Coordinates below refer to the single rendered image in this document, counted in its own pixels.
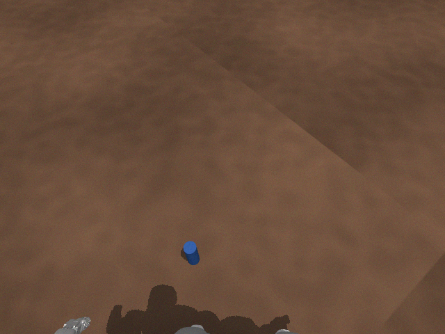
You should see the can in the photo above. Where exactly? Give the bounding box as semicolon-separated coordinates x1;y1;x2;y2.
184;241;200;265

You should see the left robot hand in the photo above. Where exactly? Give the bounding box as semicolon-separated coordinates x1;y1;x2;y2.
54;317;90;334

